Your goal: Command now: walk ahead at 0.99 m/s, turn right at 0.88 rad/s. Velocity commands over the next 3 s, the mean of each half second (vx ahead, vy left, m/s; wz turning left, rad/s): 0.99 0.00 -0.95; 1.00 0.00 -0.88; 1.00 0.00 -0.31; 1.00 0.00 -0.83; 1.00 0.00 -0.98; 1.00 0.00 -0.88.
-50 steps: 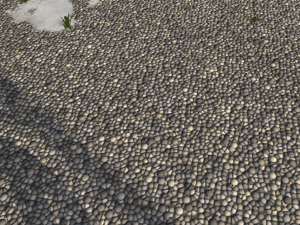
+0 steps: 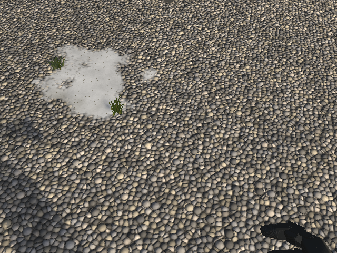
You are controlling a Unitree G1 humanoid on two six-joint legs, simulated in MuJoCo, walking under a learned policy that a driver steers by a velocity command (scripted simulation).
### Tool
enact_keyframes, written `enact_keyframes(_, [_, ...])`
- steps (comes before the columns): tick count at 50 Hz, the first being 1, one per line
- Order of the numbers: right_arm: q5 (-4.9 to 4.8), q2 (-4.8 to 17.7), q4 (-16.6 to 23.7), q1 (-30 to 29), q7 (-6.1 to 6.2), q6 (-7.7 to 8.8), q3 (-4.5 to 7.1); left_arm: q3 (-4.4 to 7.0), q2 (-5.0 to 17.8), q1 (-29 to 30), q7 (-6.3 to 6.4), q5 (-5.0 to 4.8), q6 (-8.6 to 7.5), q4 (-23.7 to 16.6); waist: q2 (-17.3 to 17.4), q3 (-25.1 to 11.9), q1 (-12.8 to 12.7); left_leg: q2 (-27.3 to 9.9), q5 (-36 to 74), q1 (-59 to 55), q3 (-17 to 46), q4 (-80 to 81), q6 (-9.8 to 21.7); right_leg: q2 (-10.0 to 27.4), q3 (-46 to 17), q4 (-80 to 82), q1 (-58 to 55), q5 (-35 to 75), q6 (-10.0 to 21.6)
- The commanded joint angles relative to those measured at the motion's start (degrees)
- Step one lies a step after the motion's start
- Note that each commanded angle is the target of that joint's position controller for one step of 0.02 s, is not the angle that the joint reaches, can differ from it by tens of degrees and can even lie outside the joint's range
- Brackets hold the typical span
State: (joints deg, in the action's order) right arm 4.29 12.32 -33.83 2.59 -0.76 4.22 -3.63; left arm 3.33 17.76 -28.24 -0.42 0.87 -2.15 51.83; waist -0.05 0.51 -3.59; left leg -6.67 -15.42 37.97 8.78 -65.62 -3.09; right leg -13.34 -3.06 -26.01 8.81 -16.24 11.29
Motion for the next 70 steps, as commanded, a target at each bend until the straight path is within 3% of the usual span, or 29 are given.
enact_keyframes(1, [-1.69, 6.8, 4.4, -3.7, -0.66, -0.80, 1.29, 2.52, 9.1, 7.3, -0.01, -0.60, -2.99, -6.6, 1.7, 8.1, 2.8, 0.3, 12.0, -11.8, -7.5, 18.9, -1.7, 11.4, -17.6, 19.2, 21.6, 3.7, 6.4])
enact_keyframes(6, [-2.87, 8.5, 5.2, -6.0, -0.07, 0.06, 2.23, 4.01, 11.0, 3.6, -0.47, -0.95, -2.46, -6.3, -3.2, 1.6, -1.6, 5.3, 18.0, -17.5, -8.0, 35.4, 0.2, 13.4, -19.5, 9.9, 3.6, 23.7, 1.2])
enact_keyframes(8, [-2.93, 13.1, 2.1, 4.9, 1.06, 0.78, 4.48, 4.55, 13.5, 5.3, -0.42, -0.25, -2.49, -6.7, -2.4, -6.4, 4.4, 8.2, 8.3, -29.9, -8.0, 36.9, 1.5, 12.9, -18.9, -5.3, -0.7, 37.4, -1.5])
enact_keyframes(9, [-2.62, 15.8, -0.7, 17.1, 1.93, 1.19, 5.99, 4.59, 13.8, 9.0, -0.63, -0.17, -2.96, -7.5, -1.6, -12.4, 11.8, 5.3, 4.6, -43.9, -6.7, 34.8, 2.6, 10.7, -17.1, -19.7, 5.6, 35.2, -2.9])
enact_keyframes(10, [-1.06, 20.4, -3.0, 31.3, 3.14, 1.45, 7.91, 2.63, 6.5, 11.4, -0.32, -0.09, -3.85, -9.8, 6.5, -20.4, 16.6, -8.1, -17.6, -57.5, 6.8, 35.7, 3.8, 7.8, -12.5, -39.9, 15.3, 11.8, -2.8])
enact_keyframes(11, [0.38, 25.2, -2.3, 25.9, 2.83, 0.90, 8.89, 0.23, -1.0, 5.4, -0.60, -3.11, -3.92, -14.4, 27.7, -26.3, 8.1, -23.1, -31.4, -64.5, 42.5, 51.2, 9.5, 3.7, -5.9, -54.6, 32.0, -13.5, -4.9])
enact_keyframes(12, [-0.21, 20.1, -1.2, 18.3, 2.50, 0.21, 9.01, 0.06, 3.7, 8.3, 0.05, -1.44, -2.50, -12.6, 17.7, -18.1, 7.7, -20.7, -41.5, -57.1, 43.0, 53.3, 11.3, 9.9, -3.7, -58.8, 39.4, -6.8, -4.1])
enact_keyframes(14, [-0.91, 11.6, -2.1, 14.7, 1.91, -0.12, 7.05, 0.91, 6.2, 15.7, -1.25, 0.47, -1.20, -12.7, 3.9, -6.0, 7.9, -14.1, -19.8, -43.5, 19.6, 50.8, 9.1, 14.9, -1.6, -53.1, 38.1, 0.2, -4.8])
enact_keyframes(18, [-2.55, 7.2, -9.0, 20.3, 0.94, 1.60, 5.94, -0.65, 1.2, 20.8, -3.89, 1.25, 1.63, -16.8, 6.3, 0.1, 5.0, -9.9, 4.0, -36.5, 0.1, 52.8, 6.0, 18.6, -1.0, -50.5, 39.3, 2.4, -5.7])
enact_keyframes(26, [-2.25, 11.4, -13.1, 22.5, 1.22, 3.12, 6.75, -2.84, 1.2, 35.0, -6.00, 0.92, 1.97, -22.7, 1.9, 8.5, 3.9, -4.7, 40.9, -34.3, -24.0, 58.5, 2.9, 14.6, 12.5, -22.5, 29.5, 15.5, -2.5])
enact_keyframes(28, [-2.34, 14.7, -13.4, 25.1, 2.14, 2.27, 7.47, -2.57, 2.1, 32.8, -5.57, 0.91, 1.73, -21.4, 4.6, 4.5, 2.1, -5.7, 68.5, -39.9, -25.3, 50.2, 1.9, 9.9, 16.1, -19.3, 22.2, 12.6, -0.6])
enact_keyframes(30, [-2.17, 18.2, -12.6, 23.0, 3.08, 0.44, 8.45, -1.00, 5.6, 19.5, -4.43, 0.91, 1.46, -17.5, 7.0, -3.1, -5.6, -8.4, 81.0, -39.6, -24.1, 31.3, 2.2, 6.6, 14.6, -18.2, 6.9, 7.5, 1.5])
enact_keyframes(31, [-2.01, 18.8, -11.1, 19.8, 2.94, -0.29, 8.64, 0.64, 8.3, 6.7, -3.42, 0.83, 1.12, -13.4, 6.9, -8.2, -11.0, -9.2, 77.4, -32.8, -22.5, 15.4, 3.2, 6.2, 10.8, -15.2, -7.8, 6.0, 3.8])
enact_keyframes(32, [-1.57, 16.8, -10.7, 19.2, 2.02, -0.70, 8.56, 2.54, 10.7, 1.4, -1.74, 0.19, 1.04, -10.3, 1.1, -9.4, -11.2, -3.4, 37.4, -20.0, -22.4, -5.0, 3.2, 8.2, 4.6, -10.3, -20.9, 3.9, 5.5])
enact_keyframes(33, [-0.52, 8.5, -7.5, 19.3, 1.20, -0.22, 6.48, 3.62, 15.8, 6.2, -0.54, -0.63, 1.78, -11.0, -11.4, -6.3, -3.8, 5.3, -13.6, -1.2, -20.7, -26.3, 2.1, 18.7, -13.8, -12.5, -24.7, 12.4, 7.9])
enact_keyframes(34, [-2.50, 11.4, -0.4, 18.5, 1.13, 1.01, 6.63, 4.50, 19.2, 5.3, -0.36, 0.88, 2.59, -13.6, -11.2, -18.9, -3.2, 7.5, -13.1, 12.6, -7.5, -33.2, 1.1, 26.7, -38.9, 0.9, -38.0, 1.5, 18.6])
enact_keyframes(35, [-2.20, 13.4, 0.1, 13.3, 1.09, 2.40, 6.40, 4.52, 16.3, 4.8, 0.24, 0.53, 2.64, -13.4, -1.5, -13.3, -4.0, 4.1, -7.8, 15.7, -3.9, -27.3, 1.4, 27.7, -42.5, 9.6, -32.2, -5.3, 16.1])
enact_keyframes(37, [-1.44, 12.8, -0.8, 11.6, 1.24, 2.38, 5.97, 3.48, 12.0, 8.8, 1.00, 0.30, 1.18, -11.7, 5.9, -0.1, 2.2, 0.8, -6.3, 9.6, -4.2, -16.4, 0.7, 23.4, -34.1, 12.6, -12.5, 2.1, 12.7])
enact_keyframes(39, [0.19, 11.9, -1.9, 14.7, 1.16, -0.25, 5.76, 2.20, 9.3, 11.5, 1.35, 0.05, -0.60, -11.9, 6.7, 2.6, 6.9, -1.4, -9.5, 1.9, -3.8, -9.1, -1.3, 19.3, -26.4, 13.0, 1.0, 8.7, 11.7])
enact_keyframes(42, [-0.42, 8.8, 2.3, 5.9, 0.33, -1.58, 4.68, 2.09, 9.1, 12.5, 0.70, -0.21, -2.55, -11.6, 4.1, 6.2, 6.6, -2.2, -1.9, -4.9, -6.7, 8.2, -2.3, 14.3, -19.7, 16.2, 14.5, 9.4, 9.5])
enact_keyframes(45, [-2.28, 6.0, 3.0, 1.3, -0.82, -0.96, 3.55, 2.27, 8.5, 10.1, -0.19, -1.03, -3.59, -10.0, 0.9, 4.3, 3.3, 0.3, 21.7, -17.9, -9.1, 24.6, 0.2, 11.9, -14.8, 17.6, 17.0, 17.5, 5.0])
enact_keyframes(49, [-2.22, 10.0, 2.2, 0.4, -0.42, -0.68, 5.07, 2.56, 10.5, 4.1, -0.03, -0.91, -3.51, -7.0, -0.8, 1.4, 0.8, 4.3, 18.8, -17.8, -10.4, 33.4, 4.1, 16.4, -15.3, 10.4, -3.4, 39.3, 1.5])
enact_keyframes(52, [-2.37, 15.8, -4.4, 25.5, 1.80, -0.31, 8.33, 2.51, 11.9, 8.1, 0.19, 1.23, -2.96, -6.6, -1.5, -10.7, 15.2, 5.0, 3.2, -43.4, -9.9, 32.0, 6.6, 14.6, -11.4, -24.2, 1.0, 49.0, -2.2])
enact_keyframes(53, [-0.10, 21.9, -5.6, 32.9, 2.40, 0.14, 9.99, 0.38, 2.8, 3.5, 0.27, -0.21, -3.49, -9.0, 13.3, -18.9, 13.5, -11.2, -17.8, -58.8, 15.3, 35.3, 11.6, 7.6, -6.9, -49.9, 17.6, 15.4, -4.6])
enact_keyframes(54, [-0.58, 21.4, -6.3, 29.2, 1.12, -0.18, 10.12, -1.00, 1.3, 0.7, -0.03, -1.06, -4.00, -9.8, 21.7, -20.6, 9.3, -17.0, -27.5, -59.6, 43.4, 51.1, 14.5, 3.6, -6.7, -57.0, 29.4, -8.6, -4.8])
enact_keyframes(55, [-1.32, 16.3, -5.3, 21.4, 0.57, -0.35, 9.48, -0.71, 4.5, 7.1, 0.41, 0.06, -3.41, -9.7, 10.7, -8.7, 8.2, -15.2, -30.2, -50.9, 36.7, 52.0, 14.6, 9.3, -5.8, -57.4, 34.6, -3.1, -4.1])
enact_keyframes(57, [-1.53, 11.1, -6.8, 18.5, 0.01, -0.02, 8.25, -0.82, 5.0, 14.8, -0.84, 1.05, -2.86, -11.2, 0.1, -1.5, 7.1, -10.0, -16.4, -37.8, 20.3, 51.5, 13.4, 12.9, -4.9, -51.2, 32.0, 1.1, -4.2])
enact_keyframes(60, [-2.45, 8.4, -11.1, 20.9, 0.03, 1.32, 7.08, -2.07, 1.3, 15.5, -2.32, 1.69, -1.36, -12.7, 3.9, 2.4, 3.6, -6.3, -10.3, -30.3, 10.6, 55.3, 12.2, 14.5, -5.7, -45.7, 31.6, 0.0, -5.3])
enact_keyframes(70, [-3.93, 12.5, -16.3, 26.7, -0.15, 3.59, 7.22, -4.20, 1.2, 33.7, -3.73, 0.67, -1.88, -18.1, 2.5, 6.7, 4.8, -3.7, 43.3, -37.4, -15.2, 65.6, 9.7, 12.5, 9.7, -9.2, 21.9, 22.1, -3.2])
